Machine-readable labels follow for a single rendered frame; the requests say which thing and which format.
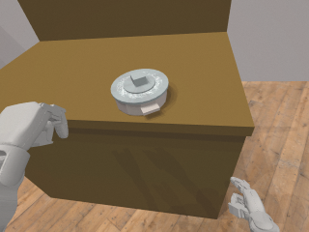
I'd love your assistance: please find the pot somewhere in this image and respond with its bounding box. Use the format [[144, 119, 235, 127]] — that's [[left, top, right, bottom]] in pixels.
[[115, 91, 167, 116]]

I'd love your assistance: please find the robot left hand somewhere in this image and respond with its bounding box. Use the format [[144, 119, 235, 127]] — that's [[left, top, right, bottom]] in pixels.
[[0, 101, 69, 151]]

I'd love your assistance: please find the right robot forearm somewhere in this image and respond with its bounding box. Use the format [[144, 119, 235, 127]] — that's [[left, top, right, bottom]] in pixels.
[[248, 211, 280, 232]]

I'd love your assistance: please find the knob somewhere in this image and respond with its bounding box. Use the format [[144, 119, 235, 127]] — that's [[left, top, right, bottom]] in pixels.
[[130, 71, 147, 86]]

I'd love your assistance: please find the robot right hand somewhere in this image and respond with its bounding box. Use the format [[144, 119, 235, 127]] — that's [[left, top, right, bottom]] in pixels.
[[228, 177, 266, 221]]

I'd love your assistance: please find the lid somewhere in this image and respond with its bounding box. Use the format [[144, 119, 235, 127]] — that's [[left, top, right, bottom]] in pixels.
[[110, 69, 169, 105]]

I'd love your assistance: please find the table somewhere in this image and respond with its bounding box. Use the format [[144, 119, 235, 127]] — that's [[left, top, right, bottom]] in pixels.
[[0, 0, 255, 219]]

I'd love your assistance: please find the left robot forearm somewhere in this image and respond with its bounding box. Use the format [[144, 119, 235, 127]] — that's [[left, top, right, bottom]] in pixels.
[[0, 144, 31, 232]]

